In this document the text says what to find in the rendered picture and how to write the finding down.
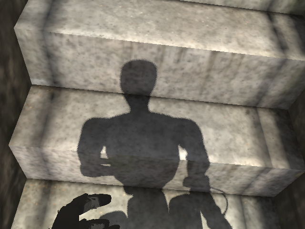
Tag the left robot hand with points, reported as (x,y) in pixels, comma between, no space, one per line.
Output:
(68,216)

